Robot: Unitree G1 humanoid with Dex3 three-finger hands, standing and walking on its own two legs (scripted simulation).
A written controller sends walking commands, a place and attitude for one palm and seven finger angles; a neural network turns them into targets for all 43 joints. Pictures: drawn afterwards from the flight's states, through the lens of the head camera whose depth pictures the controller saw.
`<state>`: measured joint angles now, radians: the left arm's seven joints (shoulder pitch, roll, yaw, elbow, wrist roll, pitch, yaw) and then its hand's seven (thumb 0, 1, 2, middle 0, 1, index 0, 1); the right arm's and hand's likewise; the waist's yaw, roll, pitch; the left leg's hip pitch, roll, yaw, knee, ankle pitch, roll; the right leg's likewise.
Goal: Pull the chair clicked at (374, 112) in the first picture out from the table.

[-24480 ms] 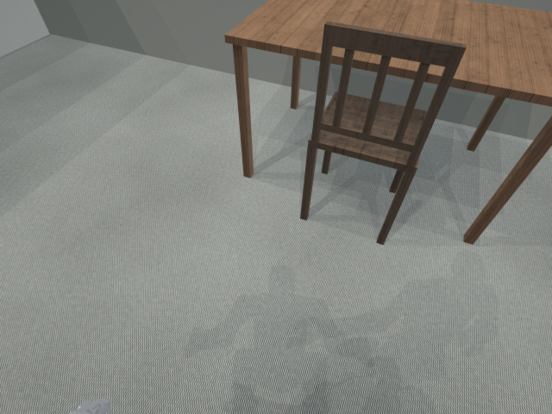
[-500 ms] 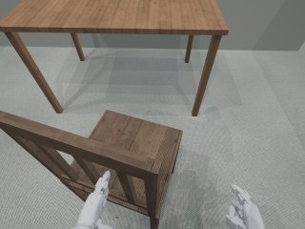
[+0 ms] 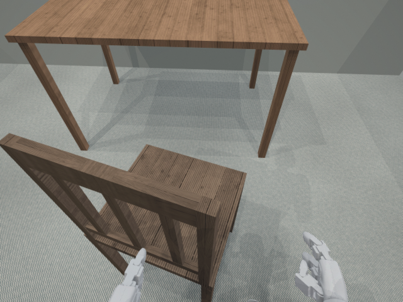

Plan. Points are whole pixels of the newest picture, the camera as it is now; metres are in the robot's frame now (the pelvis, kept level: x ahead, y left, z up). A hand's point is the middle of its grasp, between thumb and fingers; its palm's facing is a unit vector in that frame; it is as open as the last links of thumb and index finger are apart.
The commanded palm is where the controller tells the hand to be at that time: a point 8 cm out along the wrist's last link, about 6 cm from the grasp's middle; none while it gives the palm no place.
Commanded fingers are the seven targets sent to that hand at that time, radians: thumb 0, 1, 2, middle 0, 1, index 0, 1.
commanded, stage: draw the hand back to the body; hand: left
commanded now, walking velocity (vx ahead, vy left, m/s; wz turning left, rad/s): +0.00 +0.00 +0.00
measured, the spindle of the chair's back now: (127, 222) +0.29 +0.17 -0.02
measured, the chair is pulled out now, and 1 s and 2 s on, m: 0.61 0.61 0.61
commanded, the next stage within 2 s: step back with the hand held close in 1.70 s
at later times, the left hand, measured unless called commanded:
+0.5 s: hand (127, 295) +0.14 +0.12 +0.08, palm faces -0.01 -1.00 -0.06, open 17.3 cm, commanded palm +0.09 +0.19 +0.09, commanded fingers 0.00 -0.55 0.20 0.00 0.00 0.00 0.00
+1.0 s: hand (39, 254) +0.17 +0.21 +0.16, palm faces +0.33 -0.85 -0.41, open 13.9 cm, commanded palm +0.12 +0.26 +0.19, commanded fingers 0.00 0.36 0.64 -0.12 -0.19 -0.12 -0.19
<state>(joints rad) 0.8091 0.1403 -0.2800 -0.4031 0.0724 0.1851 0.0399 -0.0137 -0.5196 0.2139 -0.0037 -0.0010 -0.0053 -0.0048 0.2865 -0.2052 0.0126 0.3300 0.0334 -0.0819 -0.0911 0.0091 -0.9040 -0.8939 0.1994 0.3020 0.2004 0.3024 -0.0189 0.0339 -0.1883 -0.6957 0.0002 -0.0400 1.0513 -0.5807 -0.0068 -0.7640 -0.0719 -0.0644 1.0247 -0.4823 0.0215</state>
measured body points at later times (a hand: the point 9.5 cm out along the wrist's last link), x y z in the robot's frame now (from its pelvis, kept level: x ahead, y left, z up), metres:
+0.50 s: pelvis -0.01 -0.01 -0.02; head +0.03 -0.02 +0.43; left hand +0.13 +0.17 +0.08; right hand +0.18 -0.23 -0.09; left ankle -0.04 +0.12 -0.67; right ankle +0.01 -0.13 -0.67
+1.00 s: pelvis +0.01 -0.01 +0.05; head -0.01 -0.03 +0.50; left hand +0.15 +0.26 +0.18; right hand +0.20 -0.23 -0.02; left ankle -0.04 +0.12 -0.67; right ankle +0.01 -0.13 -0.67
